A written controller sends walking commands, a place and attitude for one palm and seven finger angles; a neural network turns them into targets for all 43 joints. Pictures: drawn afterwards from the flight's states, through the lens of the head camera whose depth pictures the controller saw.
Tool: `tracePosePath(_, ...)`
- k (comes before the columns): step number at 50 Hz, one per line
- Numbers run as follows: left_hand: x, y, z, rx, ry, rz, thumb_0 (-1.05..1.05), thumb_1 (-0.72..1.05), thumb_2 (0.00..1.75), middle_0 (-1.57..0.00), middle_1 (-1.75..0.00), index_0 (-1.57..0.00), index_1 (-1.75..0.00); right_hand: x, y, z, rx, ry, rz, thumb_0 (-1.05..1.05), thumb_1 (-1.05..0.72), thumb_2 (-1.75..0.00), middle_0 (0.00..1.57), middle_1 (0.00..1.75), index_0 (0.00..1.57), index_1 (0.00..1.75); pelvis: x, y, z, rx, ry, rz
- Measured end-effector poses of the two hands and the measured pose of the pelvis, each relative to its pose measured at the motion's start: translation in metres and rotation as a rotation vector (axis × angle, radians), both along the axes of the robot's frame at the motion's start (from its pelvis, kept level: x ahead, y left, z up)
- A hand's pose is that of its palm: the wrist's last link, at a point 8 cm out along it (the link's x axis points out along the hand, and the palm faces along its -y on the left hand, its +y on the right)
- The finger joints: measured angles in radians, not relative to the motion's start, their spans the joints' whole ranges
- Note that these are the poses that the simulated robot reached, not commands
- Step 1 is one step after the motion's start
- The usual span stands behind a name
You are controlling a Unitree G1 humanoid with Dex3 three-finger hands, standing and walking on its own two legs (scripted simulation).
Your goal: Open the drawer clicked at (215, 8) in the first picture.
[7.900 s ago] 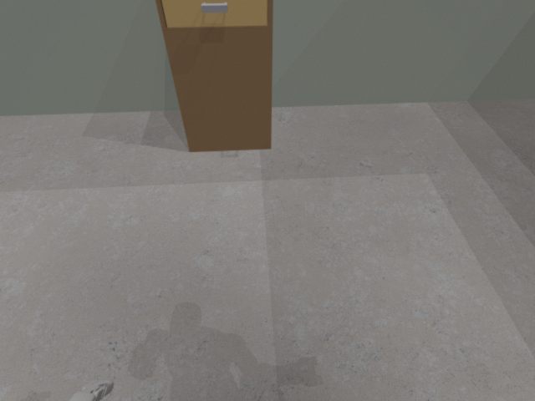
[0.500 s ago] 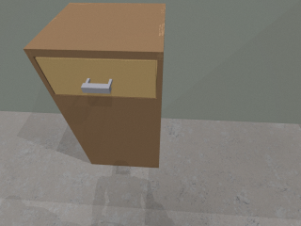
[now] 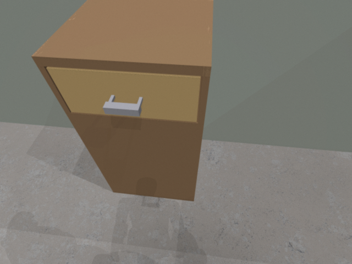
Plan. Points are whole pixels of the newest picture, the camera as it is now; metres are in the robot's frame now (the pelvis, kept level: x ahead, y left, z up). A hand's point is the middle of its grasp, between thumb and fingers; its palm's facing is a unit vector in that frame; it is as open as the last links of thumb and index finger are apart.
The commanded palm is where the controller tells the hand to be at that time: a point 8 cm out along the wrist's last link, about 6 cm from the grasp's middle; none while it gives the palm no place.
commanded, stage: come to a stop and stand still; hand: left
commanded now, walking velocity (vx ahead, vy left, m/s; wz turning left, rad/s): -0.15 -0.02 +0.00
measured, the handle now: (124, 103) +0.53 +0.20 +0.03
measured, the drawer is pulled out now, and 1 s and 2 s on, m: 0.00 0.00 0.00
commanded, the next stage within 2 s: look again from close up in 1.72 s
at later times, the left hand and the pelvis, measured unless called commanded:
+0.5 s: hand out of the picture +0.04 +0.17 -0.15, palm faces +0.04 -0.96 -0.27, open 7.3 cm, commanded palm none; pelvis -0.02 -0.02 +0.00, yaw +0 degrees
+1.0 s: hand out of the picture -0.08 +0.20 -0.17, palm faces +0.03 -0.98 -0.20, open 7.4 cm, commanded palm none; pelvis -0.08 +0.02 +0.01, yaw +0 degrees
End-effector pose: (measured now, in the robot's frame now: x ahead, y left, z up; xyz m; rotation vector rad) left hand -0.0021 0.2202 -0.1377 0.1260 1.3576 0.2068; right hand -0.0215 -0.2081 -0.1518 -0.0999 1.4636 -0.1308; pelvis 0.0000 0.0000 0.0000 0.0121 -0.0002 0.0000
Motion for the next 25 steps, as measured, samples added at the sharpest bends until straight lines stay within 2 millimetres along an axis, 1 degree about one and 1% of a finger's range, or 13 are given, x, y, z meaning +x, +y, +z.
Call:
tracePosePath(1,0.001,0.001,-0.002,-0.005,0.008,-0.002,0.00,0.91,0.90,-0.20,-0.30,-0.20,-0.30,0.011,0.002,0.001,-0.006,-0.027,0.002,0.00,-0.91,-0.90,0.20,0.30,0.20,0.30,0.001,0.002,0.000,0.002,-0.003,-0.002)
tracePosePath(4,0.005,0.006,-0.009,-0.018,0.035,0.005,0.00,0.91,0.90,-0.20,-0.30,-0.20,-0.30,0.029,-0.002,0.003,-0.050,-0.078,0.009,0.02,-0.94,-0.90,0.20,0.30,0.20,0.30,0.006,0.008,-0.003,0.009,-0.010,-0.016)
tracePosePath(9,0.016,0.010,-0.003,0.001,0.042,-0.017,0.01,0.92,0.90,-0.20,-0.30,-0.20,-0.30,0.046,-0.009,0.011,-0.067,-0.129,0.010,0.02,-0.94,-0.90,0.20,0.30,0.20,0.30,0.006,0.006,0.003,0.022,-0.003,-0.025)
tracePosePath(12,0.021,0.009,0.002,0.021,0.012,-0.028,0.01,0.92,0.90,-0.20,-0.30,-0.20,-0.30,0.052,-0.017,0.008,-0.058,-0.141,0.012,0.01,-0.94,-0.90,0.20,0.30,0.20,0.30,0.002,-0.001,0.003,0.026,-0.003,-0.024)
tracePosePath(16,0.022,0.004,0.011,0.036,-0.010,-0.065,0.00,0.92,0.90,-0.20,-0.30,-0.20,-0.30,0.056,-0.027,0.007,-0.043,-0.168,0.001,0.01,-0.93,-0.90,0.20,0.30,0.20,0.30,-0.003,-0.008,0.006,0.015,-0.007,-0.021)
tracePosePath(20,0.026,0.002,0.017,0.066,-0.071,-0.077,0.00,0.91,0.90,-0.20,-0.30,-0.20,-0.30,0.059,-0.041,0.008,-0.054,-0.241,0.012,0.00,-0.92,-0.90,0.20,0.30,0.20,0.30,-0.010,-0.016,0.003,0.008,-0.003,-0.011)
tracePosePath(25,0.027,-0.001,0.016,0.069,-0.168,-0.073,0.00,0.91,0.90,-0.20,-0.30,-0.20,-0.30,0.058,-0.053,0.013,-0.081,-0.281,0.017,0.00,-0.91,-0.90,0.20,0.30,0.20,0.30,-0.021,-0.019,-0.001,-0.006,-0.029,-0.004)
